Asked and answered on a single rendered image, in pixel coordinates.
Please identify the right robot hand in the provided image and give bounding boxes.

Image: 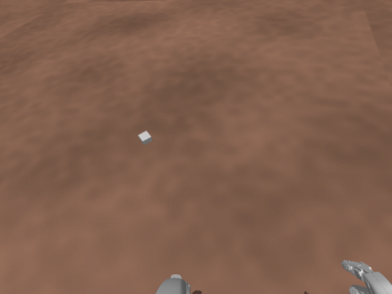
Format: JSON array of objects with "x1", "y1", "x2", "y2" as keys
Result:
[{"x1": 341, "y1": 260, "x2": 392, "y2": 294}]

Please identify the small box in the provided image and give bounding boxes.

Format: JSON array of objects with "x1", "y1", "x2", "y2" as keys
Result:
[{"x1": 138, "y1": 131, "x2": 152, "y2": 145}]

